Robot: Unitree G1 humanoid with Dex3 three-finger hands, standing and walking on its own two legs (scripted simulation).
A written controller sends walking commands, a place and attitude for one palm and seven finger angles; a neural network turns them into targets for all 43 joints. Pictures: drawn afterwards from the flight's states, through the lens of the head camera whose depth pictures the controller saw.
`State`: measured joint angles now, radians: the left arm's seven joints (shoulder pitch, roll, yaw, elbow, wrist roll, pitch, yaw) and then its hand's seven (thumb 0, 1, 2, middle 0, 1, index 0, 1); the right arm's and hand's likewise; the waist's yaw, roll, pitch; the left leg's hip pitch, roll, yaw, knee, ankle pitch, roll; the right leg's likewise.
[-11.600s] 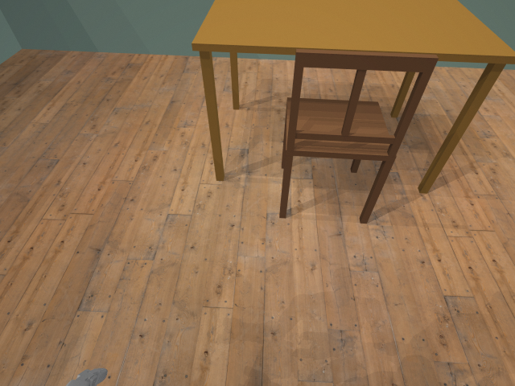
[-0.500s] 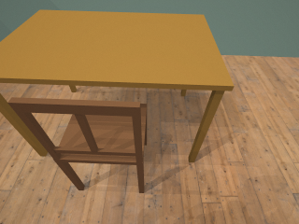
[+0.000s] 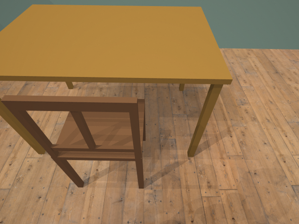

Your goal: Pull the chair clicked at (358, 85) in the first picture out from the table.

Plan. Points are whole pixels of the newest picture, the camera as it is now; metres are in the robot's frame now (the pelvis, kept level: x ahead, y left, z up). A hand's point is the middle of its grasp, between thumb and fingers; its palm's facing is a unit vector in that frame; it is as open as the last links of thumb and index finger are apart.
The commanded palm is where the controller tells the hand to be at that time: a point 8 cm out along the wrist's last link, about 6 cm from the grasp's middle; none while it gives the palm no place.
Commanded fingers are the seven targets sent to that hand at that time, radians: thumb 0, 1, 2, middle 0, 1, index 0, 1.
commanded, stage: look again from close up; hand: left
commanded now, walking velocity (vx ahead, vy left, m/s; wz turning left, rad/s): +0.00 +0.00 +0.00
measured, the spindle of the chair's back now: (84, 130) +0.46 +0.28 -0.11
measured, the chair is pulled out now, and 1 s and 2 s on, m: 0.00 0.00 0.00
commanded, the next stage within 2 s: none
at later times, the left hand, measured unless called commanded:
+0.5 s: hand out of the picture +0.06 +0.26 -0.17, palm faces +0.02 -0.97 -0.25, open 7.3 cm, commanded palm none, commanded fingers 0.00 0.90 0.90 -0.20 -0.30 -0.20 -0.30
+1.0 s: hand out of the picture -0.03 +0.25 -0.18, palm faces +0.01 -0.98 -0.18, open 7.3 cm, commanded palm none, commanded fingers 0.00 0.90 0.90 -0.20 -0.30 -0.20 -0.30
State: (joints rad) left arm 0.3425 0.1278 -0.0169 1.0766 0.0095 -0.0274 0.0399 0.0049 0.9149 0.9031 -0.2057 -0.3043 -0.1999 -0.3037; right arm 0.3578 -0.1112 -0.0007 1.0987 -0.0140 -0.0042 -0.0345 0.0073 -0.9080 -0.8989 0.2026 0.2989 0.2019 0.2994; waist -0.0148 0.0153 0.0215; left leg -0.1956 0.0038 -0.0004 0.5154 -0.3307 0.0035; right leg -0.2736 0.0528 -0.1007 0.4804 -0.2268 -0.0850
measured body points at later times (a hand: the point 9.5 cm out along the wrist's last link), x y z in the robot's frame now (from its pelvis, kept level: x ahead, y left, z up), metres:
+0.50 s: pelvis +0.00 +0.06 +0.00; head +0.00 +0.06 +0.45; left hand +0.06 +0.31 -0.15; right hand +0.06 -0.18 -0.15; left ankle -0.04 +0.12 -0.74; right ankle +0.02 -0.06 -0.74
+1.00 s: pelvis -0.01 +0.08 +0.00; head -0.01 +0.08 +0.45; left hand -0.03 +0.30 -0.16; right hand -0.02 -0.15 -0.16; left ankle -0.04 +0.12 -0.74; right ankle +0.02 -0.06 -0.74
